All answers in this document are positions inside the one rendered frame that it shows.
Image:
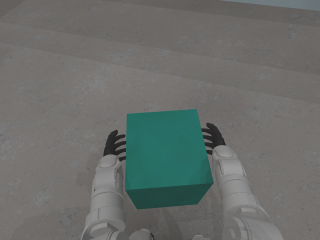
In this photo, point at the robot right hand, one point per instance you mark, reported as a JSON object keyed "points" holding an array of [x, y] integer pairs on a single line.
{"points": [[216, 137]]}

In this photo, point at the carton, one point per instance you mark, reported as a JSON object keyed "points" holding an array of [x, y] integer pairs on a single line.
{"points": [[166, 159]]}

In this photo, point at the right robot forearm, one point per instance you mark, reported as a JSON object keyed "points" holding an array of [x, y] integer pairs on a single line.
{"points": [[237, 196]]}

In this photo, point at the robot right upper arm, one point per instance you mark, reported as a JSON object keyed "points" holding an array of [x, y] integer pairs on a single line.
{"points": [[240, 227]]}

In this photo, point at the robot left hand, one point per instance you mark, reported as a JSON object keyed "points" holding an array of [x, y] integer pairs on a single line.
{"points": [[110, 145]]}

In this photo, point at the left robot forearm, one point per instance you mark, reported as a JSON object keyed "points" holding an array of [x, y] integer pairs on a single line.
{"points": [[106, 202]]}

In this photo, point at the robot left upper arm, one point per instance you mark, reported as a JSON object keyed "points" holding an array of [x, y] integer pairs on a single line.
{"points": [[112, 235]]}

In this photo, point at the robot left thigh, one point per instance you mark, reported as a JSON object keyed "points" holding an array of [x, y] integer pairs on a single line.
{"points": [[141, 235]]}

